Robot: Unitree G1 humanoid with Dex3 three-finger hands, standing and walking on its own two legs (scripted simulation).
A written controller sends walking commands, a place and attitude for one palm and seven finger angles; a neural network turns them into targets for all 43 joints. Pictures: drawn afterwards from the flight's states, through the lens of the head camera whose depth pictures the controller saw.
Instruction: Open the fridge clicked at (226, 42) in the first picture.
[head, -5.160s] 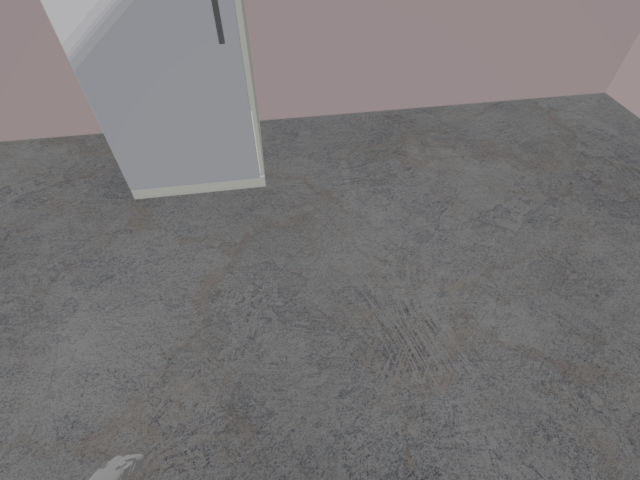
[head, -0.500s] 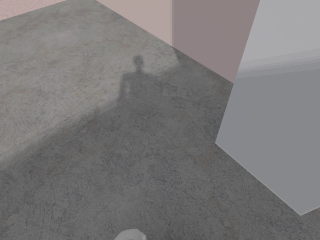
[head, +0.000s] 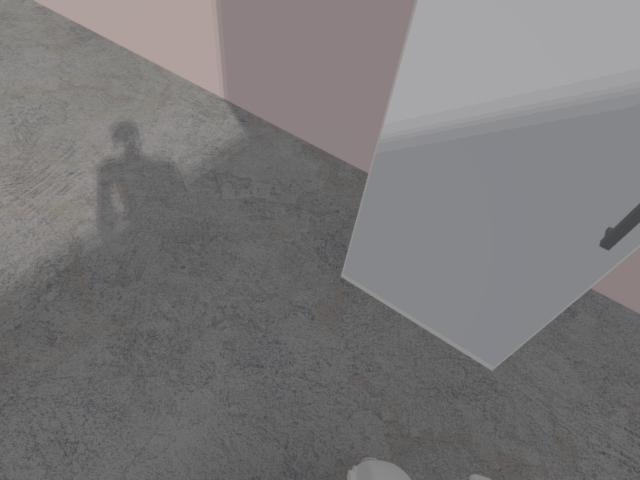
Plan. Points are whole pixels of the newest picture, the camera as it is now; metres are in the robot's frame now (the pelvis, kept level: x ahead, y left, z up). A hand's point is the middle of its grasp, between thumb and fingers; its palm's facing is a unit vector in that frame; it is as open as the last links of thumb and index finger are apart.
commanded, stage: turn to face it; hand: right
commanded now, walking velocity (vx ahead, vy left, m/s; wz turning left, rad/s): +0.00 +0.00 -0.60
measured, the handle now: out of the picture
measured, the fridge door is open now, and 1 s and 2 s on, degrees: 0 0 0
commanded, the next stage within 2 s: take the last steps up to it in 0.82 s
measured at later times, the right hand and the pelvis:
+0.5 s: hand out of the picture -0.06 -0.26 -0.18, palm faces +0.33 +0.90 -0.26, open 7.4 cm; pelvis -0.03 -0.03 +0.00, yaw -17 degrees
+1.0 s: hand out of the picture -0.04 -0.19 -0.14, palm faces +0.45 +0.86 -0.26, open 7.3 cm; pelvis -0.03 +0.01 +0.00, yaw -27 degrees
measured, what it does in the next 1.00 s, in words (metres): steps on the spot, turning right: right foot, then left foot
